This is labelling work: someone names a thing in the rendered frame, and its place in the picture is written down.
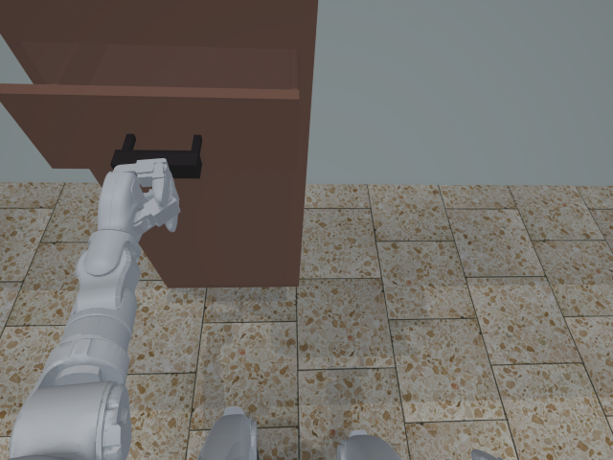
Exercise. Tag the robot left hand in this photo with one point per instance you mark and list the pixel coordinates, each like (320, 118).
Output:
(122, 197)

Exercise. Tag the robot right thigh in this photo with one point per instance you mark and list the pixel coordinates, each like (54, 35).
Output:
(365, 447)

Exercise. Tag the cabinet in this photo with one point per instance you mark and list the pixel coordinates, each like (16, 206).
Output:
(235, 229)

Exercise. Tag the left robot forearm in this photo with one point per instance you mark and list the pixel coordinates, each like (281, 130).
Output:
(95, 340)

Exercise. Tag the robot left upper arm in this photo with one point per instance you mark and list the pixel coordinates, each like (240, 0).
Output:
(84, 421)

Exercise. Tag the robot right shin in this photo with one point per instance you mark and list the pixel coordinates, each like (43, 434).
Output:
(358, 432)

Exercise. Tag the drawer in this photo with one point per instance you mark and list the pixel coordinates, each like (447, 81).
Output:
(243, 102)

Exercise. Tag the handle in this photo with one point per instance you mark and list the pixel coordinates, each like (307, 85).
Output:
(182, 163)

